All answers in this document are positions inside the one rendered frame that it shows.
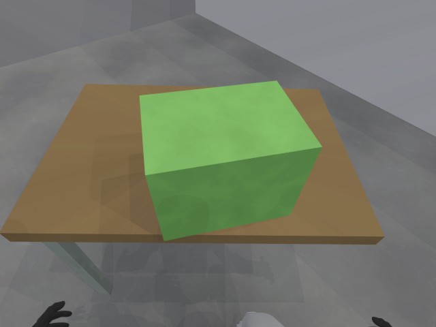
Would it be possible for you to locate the carton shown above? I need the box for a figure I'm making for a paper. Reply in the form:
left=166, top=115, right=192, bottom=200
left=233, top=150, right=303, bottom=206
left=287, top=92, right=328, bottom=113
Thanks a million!
left=140, top=81, right=322, bottom=241

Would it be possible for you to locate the left robot hand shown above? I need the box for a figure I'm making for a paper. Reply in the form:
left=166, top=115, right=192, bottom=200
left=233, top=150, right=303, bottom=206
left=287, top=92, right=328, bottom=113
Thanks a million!
left=32, top=301, right=72, bottom=327

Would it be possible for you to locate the robot right thigh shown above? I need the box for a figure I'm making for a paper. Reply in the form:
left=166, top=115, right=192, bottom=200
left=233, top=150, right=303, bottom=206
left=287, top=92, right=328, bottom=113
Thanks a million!
left=236, top=313, right=284, bottom=327

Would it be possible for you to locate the table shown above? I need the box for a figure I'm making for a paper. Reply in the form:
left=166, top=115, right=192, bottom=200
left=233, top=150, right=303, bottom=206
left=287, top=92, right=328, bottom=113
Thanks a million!
left=0, top=84, right=385, bottom=296

